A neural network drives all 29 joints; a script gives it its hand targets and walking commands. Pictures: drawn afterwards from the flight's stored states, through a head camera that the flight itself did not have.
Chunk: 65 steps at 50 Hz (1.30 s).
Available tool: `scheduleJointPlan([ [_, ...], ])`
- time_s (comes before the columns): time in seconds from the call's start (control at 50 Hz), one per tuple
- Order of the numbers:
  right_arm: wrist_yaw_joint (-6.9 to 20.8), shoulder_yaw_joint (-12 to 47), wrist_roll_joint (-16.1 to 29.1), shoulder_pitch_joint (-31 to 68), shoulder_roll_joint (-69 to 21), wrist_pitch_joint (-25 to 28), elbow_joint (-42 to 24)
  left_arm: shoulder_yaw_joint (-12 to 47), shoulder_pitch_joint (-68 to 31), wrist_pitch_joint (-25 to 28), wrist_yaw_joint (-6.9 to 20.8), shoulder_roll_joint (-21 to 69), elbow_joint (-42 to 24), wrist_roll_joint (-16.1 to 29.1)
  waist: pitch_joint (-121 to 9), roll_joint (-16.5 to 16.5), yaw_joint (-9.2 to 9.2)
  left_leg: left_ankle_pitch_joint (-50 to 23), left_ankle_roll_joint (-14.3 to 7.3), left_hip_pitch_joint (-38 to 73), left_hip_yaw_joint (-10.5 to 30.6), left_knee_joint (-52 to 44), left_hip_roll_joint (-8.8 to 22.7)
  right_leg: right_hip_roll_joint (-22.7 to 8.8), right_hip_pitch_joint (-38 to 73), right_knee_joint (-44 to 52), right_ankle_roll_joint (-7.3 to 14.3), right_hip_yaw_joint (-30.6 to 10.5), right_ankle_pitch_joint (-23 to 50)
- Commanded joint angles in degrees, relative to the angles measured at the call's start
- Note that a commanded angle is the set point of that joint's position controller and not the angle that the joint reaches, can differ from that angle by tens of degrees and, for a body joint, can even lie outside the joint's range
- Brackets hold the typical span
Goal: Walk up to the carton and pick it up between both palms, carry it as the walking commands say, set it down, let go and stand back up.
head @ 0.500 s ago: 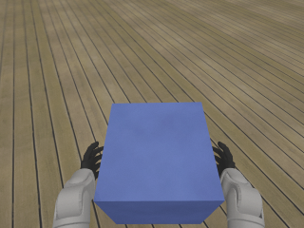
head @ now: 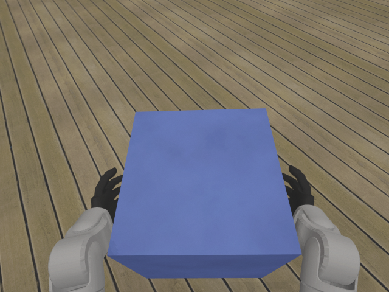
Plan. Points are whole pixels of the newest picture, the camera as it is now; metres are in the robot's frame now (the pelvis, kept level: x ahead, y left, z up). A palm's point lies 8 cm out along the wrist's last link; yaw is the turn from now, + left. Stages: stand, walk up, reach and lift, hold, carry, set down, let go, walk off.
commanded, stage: carry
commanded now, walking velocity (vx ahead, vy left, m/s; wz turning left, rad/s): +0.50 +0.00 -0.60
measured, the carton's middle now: (202, 199) +0.30 +0.00 +0.02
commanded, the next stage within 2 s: none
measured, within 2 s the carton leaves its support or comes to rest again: neither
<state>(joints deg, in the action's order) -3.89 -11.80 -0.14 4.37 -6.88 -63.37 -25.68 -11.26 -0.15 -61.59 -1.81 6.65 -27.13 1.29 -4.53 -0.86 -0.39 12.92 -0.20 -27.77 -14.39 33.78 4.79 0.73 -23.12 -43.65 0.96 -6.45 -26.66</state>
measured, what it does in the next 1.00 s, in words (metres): walks ahead, turning right: left foot, then right foot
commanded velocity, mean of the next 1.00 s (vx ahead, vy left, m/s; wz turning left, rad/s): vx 0.50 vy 0.00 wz -0.60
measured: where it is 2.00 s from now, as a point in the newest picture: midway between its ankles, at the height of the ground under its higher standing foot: (245, 100)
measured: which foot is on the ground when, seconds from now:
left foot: down 0.00-0.08, up 0.10-0.34, down 0.36-0.66, up 0.68-0.82, down 0.84-1.00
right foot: down 0.00-0.36, up 0.38-0.64, down 0.66-0.86, up 0.88-1.00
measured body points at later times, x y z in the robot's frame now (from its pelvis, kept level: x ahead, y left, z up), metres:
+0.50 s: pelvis +0.25 -0.05 -0.03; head +0.28 -0.06 +0.42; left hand +0.52 +0.06 +0.03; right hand +0.45 -0.29 +0.03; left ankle +0.17 +0.03 -0.72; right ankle +0.10 -0.12 -0.62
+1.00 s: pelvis +0.62 -0.14 -0.02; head +0.66 -0.11 +0.43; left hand +0.92 -0.10 +0.03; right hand +0.76 -0.41 +0.06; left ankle +0.45 -0.04 -0.72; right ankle +0.47 -0.26 -0.64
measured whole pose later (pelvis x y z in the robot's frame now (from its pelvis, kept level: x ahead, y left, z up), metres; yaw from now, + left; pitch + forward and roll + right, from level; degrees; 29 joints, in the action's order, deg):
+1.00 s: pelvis +0.62 -0.14 -0.02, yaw -30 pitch +6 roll -7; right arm -3.6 -9.9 0.8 -3.5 -7.5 -61.2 -28.1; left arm -10.9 4.3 -63.9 -4.1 7.2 -30.9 3.8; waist -4.1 1.0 -0.4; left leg 39.5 -1.7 -2.9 -18.3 36.3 6.7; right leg 0.9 -33.1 -71.7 -0.8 0.8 -26.9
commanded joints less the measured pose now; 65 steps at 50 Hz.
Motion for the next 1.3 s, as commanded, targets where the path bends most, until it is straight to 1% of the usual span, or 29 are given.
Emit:
scheduleJointPlan([
  [0.0, 4.2, 49.4, 17.3, 22.4, -46.6, -1.1, -15.7, 45.2, -26.2, -2.7, 4.8, 44.0, -16.2, 16.0, -18.1, 4.6, 1.45, 8.8, -3.7, 25.9, 14.0, -6.5, 23.4, -6.4, -9.2, 8.8, 1.0, -1.6, 3.2],
  [0.02, 3.9, 49.9, 17.8, 24.2, -46.4, -1.3, -18.3, 45.2, -24.0, -2.9, 4.8, 45.5, -15.6, 16.7, -17.1, 2.7, 0.12, 9.3, -1.7, 19.7, 10.1, -0.4, 18.9, -3.5, -2.2, 14.7, 1.3, -1.1, 8.3],
  [0.06, 3.1, 50.8, 18.0, 24.4, -47.1, -1.4, -19.3, 43.0, -20.4, -2.4, 4.4, 43.1, -15.4, 17.2, -14.1, -19.3, -1.13, 16.6, 3.9, -9.5, 3.9, 20.3, 2.3, -10.9, 20.9, 22.4, 4.5, -26.2, 34.7],
  [0.08, 3.8, 51.4, 18.2, 25.3, -47.1, -1.2, -18.9, 43.5, -19.7, -2.2, 4.4, 44.2, -14.5, 16.7, -11.0, -20.9, -2.28, 24.9, 5.2, -23.5, 6.4, 27.1, -3.9, -11.5, 30.7, 20.1, 5.5, -33.1, 54.2],
  [0.16, 3.8, 51.2, 18.6, 21.1, -48.5, 0.0, -15.6, 43.6, -19.1, -0.5, 4.4, 43.5, -16.2, 17.2, -15.3, -13.6, -2.81, 25.4, 4.3, -34.4, 10.8, 35.1, -3.9, -9.9, 49.3, 9.1, 3.0, -28.0, 90.9],
  [0.24, 3.8, 50.7, 18.5, 19.0, -48.4, 1.4, -16.2, 44.7, -21.6, 1.1, 4.3, 42.7, -21.3, 17.6, -15.5, -10.7, -2.18, 23.9, 4.1, -28.6, 8.6, 25.9, -6.9, -7.4, 46.3, 6.2, 3.8, -27.4, 96.5],
  [0.32, 4.0, 49.3, 16.5, 14.1, -45.7, 2.1, -16.7, 47.1, -24.2, 1.1, 4.0, 40.1, -21.9, 18.0, -21.5, -0.9, 4.51, -2.3, -1.9, 43.1, 11.5, -5.0, -1.8, -1.0, -10.9, -15.4, -1.1, -7.2, 74.0],
  [0.34, 4.1, 48.0, 16.4, 12.5, -46.1, 2.3, -14.3, 48.2, -24.7, 1.0, 3.7, 40.3, -23.5, 17.7, -25.5, 16.7, 4.78, -15.2, -10.6, 66.7, 30.1, -11.2, 17.8, 5.0, -32.8, -37.0, -4.3, 1.3, 7.3],
  [0.36, 4.0, 46.8, 15.4, 7.1, -46.2, 2.6, -11.8, 50.0, -25.2, 0.9, 3.5, 40.1, -23.8, 18.3, -30.0, 19.4, 4.33, -37.5, -13.8, 73.0, 29.1, -4.4, 26.0, 0.8, -37.0, -46.1, -3.8, 4.9, -5.2],
  [0.48, 4.7, 50.1, 15.6, 16.3, -44.4, 2.8, -14.2, 45.1, -20.6, 0.3, 5.0, 41.5, -14.9, 14.8, -4.9, 1.3, 1.80, -14.8, -6.9, 38.4, 20.4, -10.7, 30.2, -12.2, -33.7, -25.5, -1.5, 4.8, -9.2],
  [0.6, 5.6, 47.9, 15.0, 13.3, -39.4, 1.2, -13.0, 46.8, -17.1, -0.8, 3.7, 42.5, -8.1, 12.9, -10.9, 11.3, -2.06, -52.9, 1.9, 22.5, -4.4, 11.1, 13.7, 7.7, 7.6, 0.8, 4.7, 17.7, 7.2],
  [0.62, 6.1, 48.6, 15.6, 16.2, -39.7, 1.1, -14.3, 47.3, -17.3, -0.6, 3.9, 43.5, -9.3, 13.5, -11.9, 5.4, -4.40, -53.1, 4.1, 15.3, -5.2, 25.2, 11.2, 9.7, 18.1, 8.3, 7.7, 13.8, 9.8],
  [0.64, 6.1, 47.6, 15.1, 18.1, -39.2, 1.2, -16.2, 48.0, -19.9, -0.5, 3.6, 43.3, -11.1, 14.4, -14.1, -5.5, -4.78, -33.6, 5.8, 8.5, -3.5, 42.5, 3.4, 0.7, 23.1, 15.1, 12.7, -8.8, 21.1],
  [0.66, 6.1, 47.0, 14.1, 13.4, -38.9, 0.6, -13.2, 47.1, -21.8, -0.7, 3.4, 40.1, -11.9, 14.7, -12.3, -20.7, -1.91, 17.1, 6.6, -7.2, 0.7, 53.0, -6.0, -9.4, 31.2, 20.1, 20.3, -30.2, 39.4],
  [0.68, 6.4, 47.8, 15.2, 15.5, -39.2, 0.5, -12.8, 47.2, -22.7, -0.5, 3.2, 38.0, -13.5, 14.3, -12.6, -18.8, -1.64, 30.0, 5.4, -13.5, 8.5, 54.5, -7.4, -12.4, 34.4, 19.0, 23.9, -41.4, 51.8],
  [0.76, 7.1, 46.0, 16.5, 14.4, -41.9, 1.7, -8.9, 48.1, -24.1, -0.5, 3.0, 41.1, -14.0, 13.3, -12.3, -9.7, -1.15, 43.0, 3.2, -5.9, 21.4, 18.5, 1.8, -12.6, 14.4, 10.4, 13.3, -28.1, 43.4],
  [0.8, 6.9, 47.2, 18.0, 14.6, -44.6, 3.7, -13.2, 50.9, -28.4, 0.3, 2.8, 44.0, -15.6, 14.4, -17.4, -7.7, 3.03, 22.5, 1.1, 28.3, 16.6, -10.3, 1.2, -8.9, -9.5, 5.0, 8.0, -14.4, 29.6],
  [0.84, 6.7, 45.5, 17.0, 14.7, -43.4, 5.0, -14.3, 52.0, -26.5, 1.0, 2.9, 45.5, -16.1, 15.5, -19.1, 25.2, 1.59, -16.5, 2.2, 54.5, 28.6, -17.3, 27.6, 2.0, -35.4, -28.6, -0.7, 10.3, -1.3],
  [0.86, 6.8, 46.1, 17.4, 12.5, -44.9, 5.1, -14.7, 52.8, -27.7, 0.9, 3.0, 45.6, -18.0, 16.7, -19.7, 20.3, 1.39, -31.8, 1.5, 57.8, 24.2, -13.5, 29.3, -3.3, -36.6, -31.7, 0.0, 9.3, -1.6],
  [0.96, 7.3, 45.1, 17.3, 12.9, -41.5, 4.7, -12.3, 51.1, -26.6, 1.0, 2.1, 43.5, -15.0, 14.8, -4.7, 13.0, 3.85, -71.0, 8.7, 62.5, 10.3, -8.9, 18.2, -0.3, -44.7, -28.7, 0.6, 20.7, -2.9],
  [1.02, 7.2, 43.4, 15.9, 12.6, -35.4, 3.3, -13.2, 50.0, -18.8, 0.3, 1.2, 40.1, -9.9, 11.7, -6.6, 10.7, -0.70, -112.1, 20.3, 47.7, -7.2, -1.1, 7.4, 13.8, -9.7, -1.4, 2.0, 38.2, 4.0],
  [1.06, 6.8, 41.0, 17.1, 11.3, -32.3, 2.7, -12.1, 50.7, -20.6, -0.3, 0.2, 39.9, -11.2, 11.3, -9.5, 12.8, -6.35, -143.1, 33.4, 26.6, -17.4, 43.0, -2.2, 22.0, 29.2, 27.3, 5.5, 46.3, 5.2],
  [1.08, 7.0, 41.6, 18.8, 16.4, -32.0, 2.5, -14.1, 49.1, -18.1, -0.6, 0.1, 42.7, -8.8, 10.6, -11.1, -10.9, -12.96, -72.4, 26.4, -1.5, -2.9, 90.6, -0.6, 4.3, 46.6, 28.0, 15.2, 16.5, 25.3],
  [1.1, 7.2, 41.4, 17.0, 12.7, -32.1, 1.6, -9.4, 47.9, -14.0, -1.5, 0.1, 39.8, -3.2, 10.0, -11.2, -31.3, -7.03, 45.8, 20.0, -36.0, 16.1, 110.4, -10.6, -19.1, 65.0, 13.2, 29.5, -24.9, 77.7],
  [1.12, 7.0, 41.6, 15.6, 15.9, -33.0, 2.9, -9.7, 49.8, -18.2, -0.8, 0.4, 39.2, -7.4, 11.8, -10.7, -18.5, -5.62, 53.0, 12.8, -40.5, 36.8, 107.5, -7.1, -19.4, 55.6, 13.7, 25.5, -35.6, 71.2],
  [1.16, 7.7, 40.5, 17.7, 14.4, -39.0, 3.9, -9.1, 51.0, -27.5, -0.1, -0.3, 43.5, -14.6, 12.1, -11.1, 5.4, -2.73, 47.3, 5.2, -40.7, 40.6, 78.4, 3.2, -22.4, 45.2, 10.6, 18.6, -38.0, 46.2],
  [1.2, 8.5, 39.8, 18.2, 17.0, -39.5, 5.2, -11.6, 55.0, -35.9, 0.3, 1.1, 46.8, -16.8, 13.4, -4.9, 12.4, 1.85, 42.2, 0.6, -6.3, 39.4, 23.5, 12.7, -18.9, 3.0, 9.2, 7.4, -19.3, 31.2],
  [1.24, 7.5, 39.3, 17.4, 17.8, -42.4, 5.8, -15.1, 57.4, -35.0, -0.2, 1.3, 46.8, -18.6, 15.5, -9.3, 7.9, 4.02, 0.3, 3.1, 33.4, 19.7, -10.2, 5.4, -7.0, -17.8, -1.8, 1.2, 7.4, 3.8],
  [1.28, 7.5, 38.3, 14.4, 10.3, -41.9, 6.5, -8.0, 58.3, -33.0, 0.3, 1.5, 47.1, -17.6, 16.0, -14.2, 39.2, 1.75, -19.4, 6.5, 38.7, 42.0, -17.0, 19.4, 4.6, -22.7, -43.3, -3.1, 8.4, -5.1],
])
